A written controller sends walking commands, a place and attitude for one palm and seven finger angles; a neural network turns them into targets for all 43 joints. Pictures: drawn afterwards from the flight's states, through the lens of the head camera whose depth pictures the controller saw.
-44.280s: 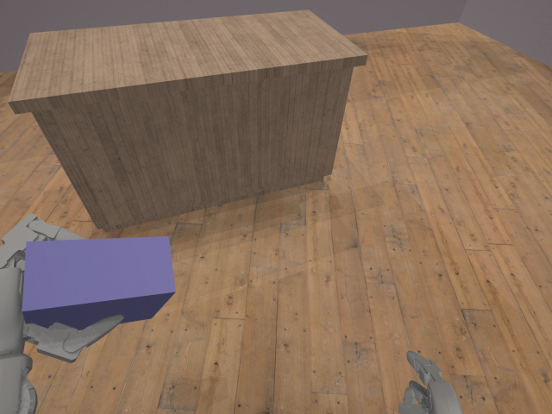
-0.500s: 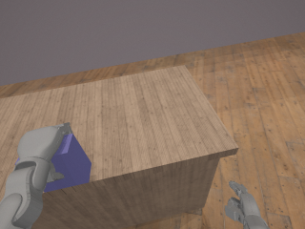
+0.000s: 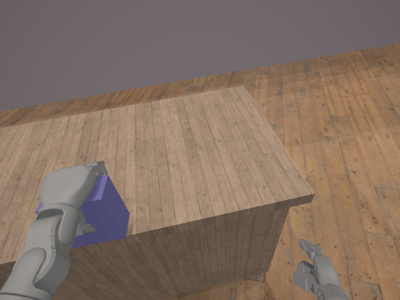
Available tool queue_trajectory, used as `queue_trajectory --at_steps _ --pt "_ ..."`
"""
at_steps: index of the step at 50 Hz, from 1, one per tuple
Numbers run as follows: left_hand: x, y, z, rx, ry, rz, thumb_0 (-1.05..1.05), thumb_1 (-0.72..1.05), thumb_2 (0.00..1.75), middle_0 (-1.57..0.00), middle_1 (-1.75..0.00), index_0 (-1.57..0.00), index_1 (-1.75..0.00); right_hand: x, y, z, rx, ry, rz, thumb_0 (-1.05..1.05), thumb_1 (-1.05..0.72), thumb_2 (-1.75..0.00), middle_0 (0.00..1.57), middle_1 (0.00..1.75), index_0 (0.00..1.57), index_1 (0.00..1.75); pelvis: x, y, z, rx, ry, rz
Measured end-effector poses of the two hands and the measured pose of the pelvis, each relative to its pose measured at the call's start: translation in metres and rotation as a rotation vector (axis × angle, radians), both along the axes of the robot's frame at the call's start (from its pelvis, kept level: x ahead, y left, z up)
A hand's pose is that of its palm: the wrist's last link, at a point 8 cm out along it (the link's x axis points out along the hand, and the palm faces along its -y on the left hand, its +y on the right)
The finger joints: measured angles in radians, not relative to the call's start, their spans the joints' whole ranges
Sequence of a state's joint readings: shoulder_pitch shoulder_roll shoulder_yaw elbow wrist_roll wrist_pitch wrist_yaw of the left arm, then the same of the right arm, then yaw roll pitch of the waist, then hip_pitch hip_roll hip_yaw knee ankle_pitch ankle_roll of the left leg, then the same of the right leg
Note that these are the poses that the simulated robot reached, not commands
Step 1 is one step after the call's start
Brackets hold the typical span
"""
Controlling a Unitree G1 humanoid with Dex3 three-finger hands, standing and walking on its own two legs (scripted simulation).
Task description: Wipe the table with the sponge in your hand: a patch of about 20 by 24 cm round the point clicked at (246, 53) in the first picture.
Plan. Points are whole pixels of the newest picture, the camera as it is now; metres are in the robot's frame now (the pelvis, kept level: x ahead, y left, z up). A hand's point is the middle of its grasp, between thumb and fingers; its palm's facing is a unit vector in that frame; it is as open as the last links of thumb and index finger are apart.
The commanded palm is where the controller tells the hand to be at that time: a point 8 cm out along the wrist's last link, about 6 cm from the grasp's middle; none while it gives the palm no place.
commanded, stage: move the sponge above the wiping area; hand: left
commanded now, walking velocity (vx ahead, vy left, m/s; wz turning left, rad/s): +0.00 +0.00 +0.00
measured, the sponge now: (93, 219) +0.24 +0.29 +0.03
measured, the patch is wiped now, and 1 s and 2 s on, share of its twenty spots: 0.00 0.00 0.00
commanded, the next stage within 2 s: lower the sponge onto the table in 1.26 s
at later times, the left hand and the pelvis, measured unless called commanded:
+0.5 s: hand (91, 197) +0.26 +0.28 +0.08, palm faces -0.03 -0.07 -1.00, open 10.7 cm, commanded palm +0.25 +0.28 +0.15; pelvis +0.00 -0.01 +0.00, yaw +0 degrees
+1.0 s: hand (91, 190) +0.28 +0.30 +0.07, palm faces -0.03 -0.06 -1.00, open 10.7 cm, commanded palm +0.26 +0.28 +0.15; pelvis +0.02 -0.01 +0.00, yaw +0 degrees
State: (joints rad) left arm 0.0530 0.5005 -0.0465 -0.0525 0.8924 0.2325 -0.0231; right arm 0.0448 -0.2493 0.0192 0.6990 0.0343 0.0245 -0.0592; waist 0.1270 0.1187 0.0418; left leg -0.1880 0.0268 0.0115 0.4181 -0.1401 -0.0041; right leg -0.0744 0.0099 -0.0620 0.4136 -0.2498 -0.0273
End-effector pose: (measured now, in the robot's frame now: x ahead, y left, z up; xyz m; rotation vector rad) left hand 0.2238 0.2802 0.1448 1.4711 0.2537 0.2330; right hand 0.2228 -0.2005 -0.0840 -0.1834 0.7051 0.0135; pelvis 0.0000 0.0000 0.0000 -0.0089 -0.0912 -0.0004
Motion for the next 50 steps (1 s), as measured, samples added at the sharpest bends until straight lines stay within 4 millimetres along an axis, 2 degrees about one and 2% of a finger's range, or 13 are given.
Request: queue_trajectory --at_steps 9,26,38,50 --pt "0.010 0.003 -0.001 0.014 -0.006 0.034 0.00 -0.55 1.03 -0.69 -1.30 -0.69 -1.29 -0.008 -0.007 -0.004 0.006 0.025 -0.019 0.01 -0.90 -0.90 0.20 0.30 0.20 0.30 0.000 -0.003 0.000 0.002 0.006 -0.004" --pt "0.020 0.001 -0.014 0.017 0.025 0.018 0.00 -0.55 1.03 -0.69 -1.30 -0.69 -1.29 -0.014 -0.026 -0.010 -0.018 0.051 -0.058 0.01 -0.91 -0.90 0.20 0.30 0.20 0.30 0.004 -0.008 -0.001 0.003 0.024 -0.002" --pt "0.034 0.004 -0.021 0.019 0.052 0.042 0.00 -0.55 1.03 -0.68 -1.30 -0.69 -1.29 -0.011 -0.029 -0.012 -0.016 0.060 -0.072 0.01 -0.91 -0.90 0.20 0.30 0.20 0.30 0.009 -0.009 -0.002 0.004 0.041 -0.002" --pt "0.037 0.011 -0.015 0.025 0.032 0.056 0.00 -0.55 1.03 -0.68 -1.30 -0.69 -1.29 -0.008 -0.029 -0.013 -0.020 0.075 -0.075 0.01 -0.91 -0.90 0.20 0.30 0.20 0.30 0.015 -0.007 -0.002 0.003 0.048 0.002"
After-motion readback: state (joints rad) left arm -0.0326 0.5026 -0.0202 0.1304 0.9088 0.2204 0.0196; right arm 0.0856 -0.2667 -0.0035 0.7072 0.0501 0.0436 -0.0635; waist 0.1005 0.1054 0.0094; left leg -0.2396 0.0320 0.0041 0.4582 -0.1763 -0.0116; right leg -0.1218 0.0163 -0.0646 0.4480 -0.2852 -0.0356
